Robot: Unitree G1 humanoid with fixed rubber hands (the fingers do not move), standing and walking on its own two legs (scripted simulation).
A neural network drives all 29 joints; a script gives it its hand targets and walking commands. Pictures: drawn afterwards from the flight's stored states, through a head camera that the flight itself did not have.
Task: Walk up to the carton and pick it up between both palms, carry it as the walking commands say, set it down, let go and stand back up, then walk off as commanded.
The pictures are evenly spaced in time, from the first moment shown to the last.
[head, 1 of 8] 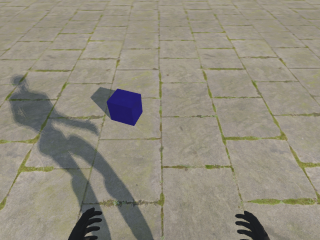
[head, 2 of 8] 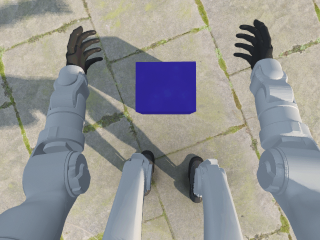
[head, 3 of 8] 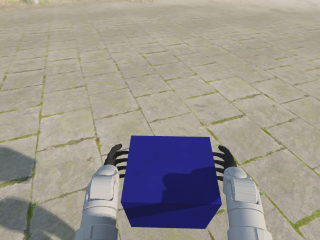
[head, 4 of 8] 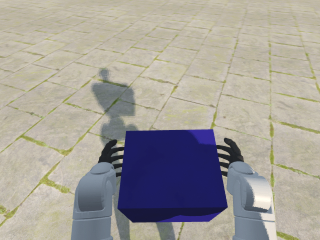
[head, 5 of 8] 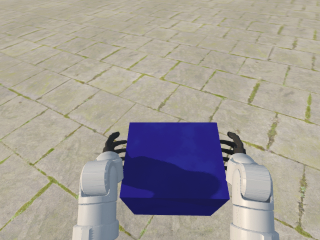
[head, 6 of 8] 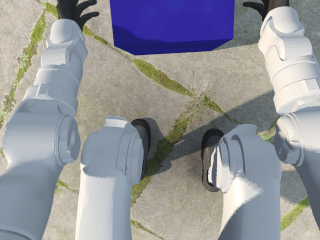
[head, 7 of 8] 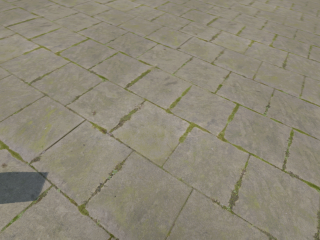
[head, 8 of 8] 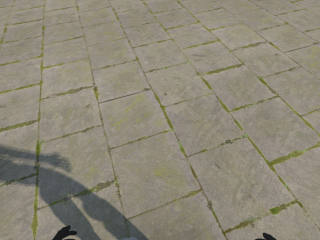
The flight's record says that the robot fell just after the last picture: no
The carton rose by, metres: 0.69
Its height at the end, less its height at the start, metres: +0.00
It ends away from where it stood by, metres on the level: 1.59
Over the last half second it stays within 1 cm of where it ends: yes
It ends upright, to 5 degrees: yes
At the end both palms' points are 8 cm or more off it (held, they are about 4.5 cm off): yes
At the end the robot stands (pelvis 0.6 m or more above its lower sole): yes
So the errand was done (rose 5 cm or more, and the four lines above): yes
